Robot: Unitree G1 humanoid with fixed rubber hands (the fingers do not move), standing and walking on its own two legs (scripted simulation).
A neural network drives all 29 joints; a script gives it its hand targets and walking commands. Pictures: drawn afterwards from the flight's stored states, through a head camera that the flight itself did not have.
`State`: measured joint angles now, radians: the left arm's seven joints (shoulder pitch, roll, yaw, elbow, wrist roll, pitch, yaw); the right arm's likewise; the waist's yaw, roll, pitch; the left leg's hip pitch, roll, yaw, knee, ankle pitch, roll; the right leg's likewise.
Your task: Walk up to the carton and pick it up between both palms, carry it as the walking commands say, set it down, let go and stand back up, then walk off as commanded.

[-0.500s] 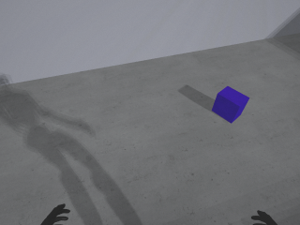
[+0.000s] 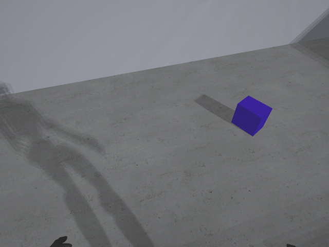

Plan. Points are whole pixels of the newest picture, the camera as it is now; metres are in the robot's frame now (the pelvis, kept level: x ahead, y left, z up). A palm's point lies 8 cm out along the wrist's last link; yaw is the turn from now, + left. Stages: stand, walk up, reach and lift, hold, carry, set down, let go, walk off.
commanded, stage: stand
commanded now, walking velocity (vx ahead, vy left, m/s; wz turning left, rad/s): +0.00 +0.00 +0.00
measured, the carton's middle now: (250, 115) +1.21 -0.64 -0.67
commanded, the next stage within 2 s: walk up in 0.10 s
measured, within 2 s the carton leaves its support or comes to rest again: neither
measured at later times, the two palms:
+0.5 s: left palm out of the picture +0.09 +0.29 -0.11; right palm out of the picture +0.07 -0.35 -0.12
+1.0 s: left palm (66, 220) +0.22 +0.31 -0.13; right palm (256, 191) +0.31 -0.24 -0.11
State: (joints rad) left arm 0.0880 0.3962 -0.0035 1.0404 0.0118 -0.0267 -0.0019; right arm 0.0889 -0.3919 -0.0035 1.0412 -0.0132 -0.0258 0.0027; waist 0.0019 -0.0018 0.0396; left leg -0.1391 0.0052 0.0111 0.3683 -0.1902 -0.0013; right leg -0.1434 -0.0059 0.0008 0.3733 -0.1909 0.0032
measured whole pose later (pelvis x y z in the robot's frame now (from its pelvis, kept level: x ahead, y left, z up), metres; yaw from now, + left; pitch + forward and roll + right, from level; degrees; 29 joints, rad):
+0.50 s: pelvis +0.03 -0.03 -0.01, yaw +1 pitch -1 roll -1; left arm 0.22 0.40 0.06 0.98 0.03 -0.04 -0.02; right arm 0.27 -0.40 -0.08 0.96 -0.06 -0.01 0.02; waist -0.02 0.04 0.04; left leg -0.25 0.07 -0.01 0.63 -0.38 0.02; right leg -0.21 -0.04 -0.11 0.46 -0.26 -0.01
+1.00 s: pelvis +0.21 +0.03 -0.01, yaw +6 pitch -1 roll -1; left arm 0.26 0.32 0.07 0.91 0.03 -0.04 -0.04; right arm 0.22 -0.29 -0.06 0.90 -0.04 -0.06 0.03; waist 0.01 -0.04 0.07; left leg -0.25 0.07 0.13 0.46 -0.20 0.01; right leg -0.41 -0.11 -0.06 1.08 -0.36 -0.02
